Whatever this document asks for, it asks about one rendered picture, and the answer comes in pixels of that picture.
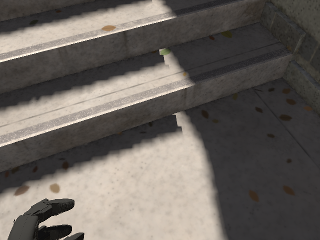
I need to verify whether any left robot hand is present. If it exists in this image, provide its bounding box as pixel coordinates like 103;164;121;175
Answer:
7;198;84;240

